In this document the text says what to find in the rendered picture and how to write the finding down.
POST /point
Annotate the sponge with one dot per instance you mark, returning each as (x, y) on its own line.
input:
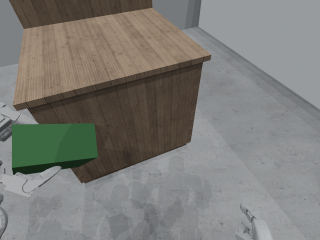
(38, 147)

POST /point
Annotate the table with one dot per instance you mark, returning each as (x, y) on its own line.
(117, 64)

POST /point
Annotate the right robot hand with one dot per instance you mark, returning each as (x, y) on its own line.
(259, 230)

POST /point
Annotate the left robot hand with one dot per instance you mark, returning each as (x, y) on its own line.
(20, 183)

